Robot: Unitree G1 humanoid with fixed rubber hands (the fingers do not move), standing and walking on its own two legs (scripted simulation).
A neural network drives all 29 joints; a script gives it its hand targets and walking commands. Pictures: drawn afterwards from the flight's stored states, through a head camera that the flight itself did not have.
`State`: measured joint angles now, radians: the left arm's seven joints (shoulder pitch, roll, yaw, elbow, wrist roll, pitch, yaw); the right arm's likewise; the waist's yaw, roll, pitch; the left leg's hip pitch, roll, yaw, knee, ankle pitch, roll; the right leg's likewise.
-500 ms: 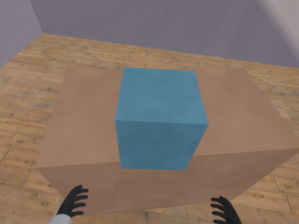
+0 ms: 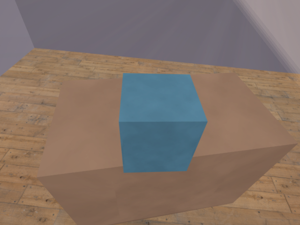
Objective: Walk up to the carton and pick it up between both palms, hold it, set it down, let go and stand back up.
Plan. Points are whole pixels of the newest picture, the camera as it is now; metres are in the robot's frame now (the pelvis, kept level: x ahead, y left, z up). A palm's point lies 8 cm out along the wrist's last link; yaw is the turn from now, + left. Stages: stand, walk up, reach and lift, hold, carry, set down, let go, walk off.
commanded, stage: stand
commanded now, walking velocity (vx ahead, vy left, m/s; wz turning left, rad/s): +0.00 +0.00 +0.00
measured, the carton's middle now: (156, 124) +0.41 -0.01 +0.04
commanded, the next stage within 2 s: none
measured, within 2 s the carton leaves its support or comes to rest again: neither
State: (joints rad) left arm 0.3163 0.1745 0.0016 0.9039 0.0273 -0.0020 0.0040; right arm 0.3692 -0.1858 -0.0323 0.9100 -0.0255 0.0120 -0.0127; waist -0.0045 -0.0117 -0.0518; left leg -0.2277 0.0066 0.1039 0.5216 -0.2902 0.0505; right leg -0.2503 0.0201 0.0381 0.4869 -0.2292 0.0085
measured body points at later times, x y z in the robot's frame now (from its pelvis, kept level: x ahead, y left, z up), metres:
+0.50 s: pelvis -0.01 +0.01 +0.00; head -0.03 +0.01 +0.45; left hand -0.04 +0.21 -0.16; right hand -0.04 -0.21 -0.16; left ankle +0.00 +0.08 -0.74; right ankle +0.02 -0.13 -0.74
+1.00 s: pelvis -0.01 +0.01 +0.00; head -0.03 +0.01 +0.45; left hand -0.04 +0.20 -0.16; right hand -0.05 -0.19 -0.16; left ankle +0.00 +0.08 -0.74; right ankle +0.02 -0.13 -0.74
